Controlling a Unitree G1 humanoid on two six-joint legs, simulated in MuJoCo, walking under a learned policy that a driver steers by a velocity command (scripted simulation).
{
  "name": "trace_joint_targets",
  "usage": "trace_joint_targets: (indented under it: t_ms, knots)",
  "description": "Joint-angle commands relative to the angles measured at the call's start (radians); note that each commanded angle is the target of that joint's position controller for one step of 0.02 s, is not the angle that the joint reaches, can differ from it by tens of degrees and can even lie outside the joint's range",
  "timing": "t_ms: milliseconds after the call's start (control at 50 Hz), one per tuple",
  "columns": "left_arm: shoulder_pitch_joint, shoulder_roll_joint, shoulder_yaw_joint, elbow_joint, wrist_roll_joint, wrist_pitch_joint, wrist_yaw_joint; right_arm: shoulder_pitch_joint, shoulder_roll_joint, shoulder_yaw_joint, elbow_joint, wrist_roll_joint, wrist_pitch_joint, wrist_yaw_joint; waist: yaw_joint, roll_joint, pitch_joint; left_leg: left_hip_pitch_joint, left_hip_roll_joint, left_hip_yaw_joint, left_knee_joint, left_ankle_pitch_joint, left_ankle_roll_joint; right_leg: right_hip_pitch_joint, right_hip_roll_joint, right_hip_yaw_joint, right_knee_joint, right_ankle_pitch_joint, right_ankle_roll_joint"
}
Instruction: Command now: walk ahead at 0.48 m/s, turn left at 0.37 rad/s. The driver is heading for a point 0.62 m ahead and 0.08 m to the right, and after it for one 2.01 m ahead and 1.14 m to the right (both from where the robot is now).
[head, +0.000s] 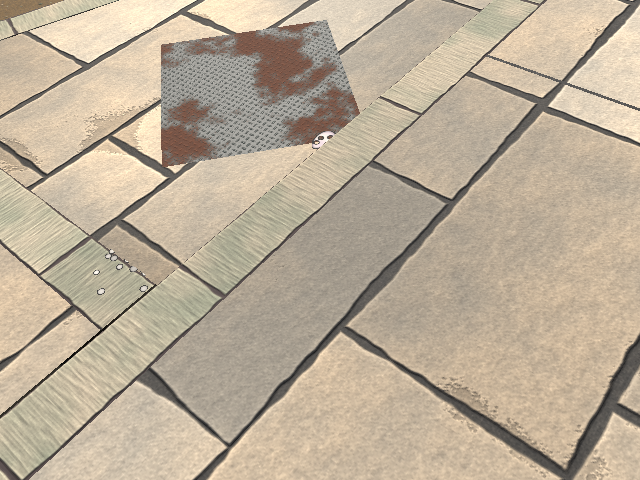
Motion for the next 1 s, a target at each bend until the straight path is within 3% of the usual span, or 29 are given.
trace_joint_targets:
  t_ms: [20, 60, 100, 140, 160, 180, 200, 220, 240, 260, 280, 320, 360, 420, 540, 620, 660, 680, 700, 720, 740, 760, 780, 800, 820, 860, 900, 1000]
  knots:
    - [0.014, 0.12, 0.022, -0.03, -0.004, -0.016, -0.005, -0.152, 0.007, 0.023, -0.107, 0.001, -0.015, 0.011, 0.008, -0.188, 0.087, -0.011, -0.007, 0.08, -0.187, 0.066, 0.004, -0.026, -0.201, 0.073, -0.076, 0.46, -0.099]
    - [0.051, 0.136, 0.025, -0.003, -0.007, -0.013, 0.0, -0.219, 0.015, 0.035, -0.13, 0.0, -0.016, 0.014, 0.024, -0.19, 0.101, 0.054, -0.002, 0.138, -0.303, 0.044, 0.025, -0.007, -0.224, 0.065, -0.079, 0.493, -0.104]
    - [0.083, 0.154, 0.027, 0.029, -0.008, -0.004, 0.004, -0.225, 0.009, 0.039, -0.131, -0.002, -0.019, 0.007, 0.016, -0.197, 0.096, 0.129, -0.018, 0.171, -0.381, -0.012, 0.061, 0.043, -0.249, 0.058, -0.029, 0.642, -0.107]
    - [0.093, 0.177, 0.027, 0.053, -0.01, 0.006, 0.009, -0.117, -0.019, 0.03, -0.095, -0.006, -0.029, -0.013, -0.046, -0.205, 0.022, 0.303, -0.077, 0.199, -0.441, -0.071, 0.108, 0.084, -0.255, 0.037, 0.146, 0.976, -0.098]
    - [0.091, 0.18, 0.024, 0.061, -0.017, 0.013, 0.012, 0.035, -0.04, 0.02, -0.042, -0.011, -0.041, -0.024, -0.119, -0.184, -0.064, 0.505, -0.096, 0.198, -0.515, -0.017, 0.138, 0.044, -0.233, 0.003, 0.32, 1.003, -0.081]
    - [0.082, 0.161, 0.015, 0.045, -0.023, 0.012, 0.012, 0.192, -0.092, 0.002, 0.005, -0.028, -0.051, -0.039, -0.184, -0.156, -0.169, 0.778, 0.012, 0.087, -0.509, -0.031, 0.173, -0.135, -0.212, -0.01, 0.533, 0.767, -0.067]
    - [0.125, 0.039, -0.016, -0.022, -0.045, 0.008, -0.007, 0.3, -0.208, -0.026, 0.017, -0.04, -0.051, -0.055, -0.179, 0.104, -0.344, 1.139, 0.368, -0.394, -0.523, -0.067, 0.297, -0.524, -0.074, -0.047, 0.927, 0.087, -0.016]
    - [0.087, 0.141, 0.017, -0.011, -0.024, 0.01, 0.001, 0.318, -0.197, -0.028, 0.019, 0.008, -0.04, -0.063, -0.187, 0.053, -0.386, 1.09, 0.431, -0.604, -0.625, 0.066, 0.321, -0.606, -0.008, 0.079, 1.081, -0.253, -0.024]
    - [-0.004, 0.149, 0.025, -0.037, -0.019, 0.012, 0.001, 0.227, -0.17, -0.02, 0.031, 0.024, -0.04, -0.065, -0.146, 0.006, -0.209, 0.959, 0.361, -0.411, -0.637, 0.109, 0.288, -0.672, -0.067, 0.124, 1.08, -0.163, -0.035]
    - [-0.031, 0.118, 0.013, -0.042, -0.02, 0.005, -0.005, 0.163, -0.108, -0.004, 0.032, 0.024, -0.045, -0.064, -0.111, -0.008, -0.093, 0.805, 0.312, -0.298, -0.678, 0.157, 0.256, -0.655, -0.095, 0.118, 1.012, -0.101, -0.037]
    - [-0.025, 0.105, 0.013, -0.029, -0.013, 0.012, -0.01, 0.117, -0.07, 0.008, 0.033, 0.024, -0.051, -0.063, -0.072, -0.014, -0.026, 0.696, 0.257, -0.214, -0.718, 0.168, 0.216, -0.613, -0.12, 0.111, 0.943, -0.073, -0.034]
    - [0.038, 0.078, 0.01, 0.003, 0.013, 0.043, -0.021, 0.084, -0.036, 0.02, 0.043, 0.029, -0.063, -0.063, -0.017, 0.019, 0.011, 0.555, 0.196, -0.119, -0.782, 0.172, 0.191, -0.509, -0.129, 0.097, 0.883, -0.044, -0.014]
    - [0.02, 0.07, 0.013, -0.002, 0.016, 0.057, -0.033, 0.11, -0.047, 0.017, 0.065, 0.035, -0.078, -0.061, -0.005, 0.015, 0.027, 0.528, 0.179, -0.088, -0.829, 0.187, 0.206, -0.522, -0.129, 0.078, 0.855, -0.002, -0.001]
    - [-0.118, 0.071, 0.015, -0.044, 0.016, 0.06, -0.038, 0.16, -0.054, 0.014, 0.099, 0.037, -0.085, -0.06, -0.025, 0.007, 0.088, 0.535, 0.169, -0.057, -0.884, 0.165, 0.214, -0.626, -0.152, 0.069, 0.75, 0.117, 0.022]
    - [-0.308, 0.05, -0.002, -0.096, -0.003, 0.053, -0.046, 0.235, -0.056, 0.019, 0.146, 0.024, -0.097, -0.066, -0.074, -0.009, 0.119, 0.628, 0.183, 0.079, -0.895, 0.286, 0.174, -0.625, -0.101, 0.06, 0.495, 0.29, -0.009]
    - [-0.368, 0.059, -0.002, -0.13, 0.006, 0.048, -0.048, 0.261, -0.068, 0.022, 0.176, 0.018, -0.094, -0.085, -0.081, -0.024, 0.127, 0.77, 0.226, 0.133, -0.829, 0.46, 0.146, -0.609, -0.058, 0.024, 0.392, 0.227, -0.065]
    - [-0.321, 0.07, 0.004, -0.122, 0.009, 0.046, -0.041, 0.245, -0.093, 0.02, 0.182, 0.012, -0.089, -0.093, -0.052, -0.002, 0.079, 0.822, 0.229, 0.174, -0.688, 0.786, 0.124, -0.512, 0.002, -0.026, 0.367, 0.127, -0.105]
    - [-0.249, 0.086, 0.013, -0.104, 0.012, 0.044, -0.037, 0.24, -0.109, 0.016, 0.183, 0.008, -0.083, -0.097, -0.02, 0.01, 0.029, 0.836, 0.226, 0.192, -0.554, 0.923, 0.114, -0.429, 0.042, -0.046, 0.355, 0.073, -0.126]
    - [-0.117, 0.104, 0.025, -0.064, 0.017, 0.038, -0.033, 0.234, -0.121, 0.014, 0.18, 0.009, -0.072, -0.099, 0.036, 0.001, -0.046, 0.803, 0.209, 0.219, -0.356, 0.926, 0.098, -0.275, 0.078, -0.052, 0.291, 0.082, -0.15]
    - [0.045, 0.165, 0.05, -0.02, 0.032, 0.033, -0.024, 0.228, -0.116, 0.019, 0.158, 0.013, -0.072, -0.1, 0.102, -0.04, -0.14, 0.617, 0.184, 0.235, -0.093, 0.7, 0.075, -0.021, -0.006, 0.084, 0.265, 0.063, -0.202]
    - [0.102, 0.302, 0.09, -0.025, 0.034, 0.038, -0.012, 0.291, -0.023, 0.038, 0.102, 0.041, -0.081, -0.08, 0.068, -0.287, -0.264, 0.207, -0.002, 0.25, 0.341, 0.031, 0.019, 0.3, -0.31, 0.604, 0.221, 0.059, -0.374]
    - [0.065, 0.268, 0.082, -0.023, -0.014, 0.047, -0.02, 0.218, -0.081, 0.023, 0.091, 0.017, -0.09, -0.076, 0.063, -0.192, -0.297, 0.049, -0.059, 0.051, 0.451, -0.343, 0.024, 0.327, -0.353, 0.846, 0.086, 0.121, -0.392]
    - [-0.009, 0.253, 0.078, -0.027, -0.022, 0.052, -0.018, 0.14, -0.074, 0.024, 0.059, 0.019, -0.099, -0.068, 0.031, -0.14, -0.14, -0.022, 0.01, 0.009, 0.432, -0.254, 0.03, 0.198, -0.324, 0.68, 0.071, 0.108, -0.356]
    - [-0.059, 0.195, 0.065, -0.034, -0.018, 0.054, -0.017, 0.118, -0.067, 0.03, 0.051, 0.022, -0.108, -0.066, 0.005, -0.066, -0.046, -0.001, 0.051, 0.022, 0.349, -0.182, 0.027, 0.06, -0.291, 0.577, 0.043, 0.171, -0.317]
    - [-0.092, 0.166, 0.056, -0.035, -0.019, 0.052, -0.014, 0.112, -0.056, 0.03, 0.051, 0.016, -0.101, -0.066, -0.029, -0.044, 0.011, 0.044, 0.077, 0.024, 0.273, -0.168, 0.018, -0.048, -0.24, 0.497, 0.023, 0.244, -0.281]
    - [-0.117, 0.141, 0.047, -0.037, -0.025, 0.042, -0.011, 0.143, -0.038, 0.035, 0.051, -0.007, -0.061, -0.065, -0.074, -0.076, 0.015, 0.146, 0.097, 0.033, 0.182, -0.162, -0.014, -0.169, -0.172, 0.396, -0.009, 0.324, -0.252]
    - [-0.093, 0.162, 0.053, -0.03, -0.026, 0.028, -0.012, 0.129, -0.025, 0.038, 0.036, -0.01, -0.038, -0.061, -0.078, -0.089, 0.008, 0.146, 0.095, 0.054, 0.123, -0.131, -0.039, -0.2, -0.141, 0.358, -0.025, 0.366, -0.259]
    - [-0.004, 0.178, 0.06, -0.019, -0.027, 0.031, -0.009, -0.076, -0.027, 0.039, -0.039, -0.002, -0.032, -0.055, -0.012, -0.114, 0.051, 0.036, 0.093, 0.066, -0.123, 0.062, -0.081, -0.153, -0.106, 0.366, -0.046, 0.321, -0.223]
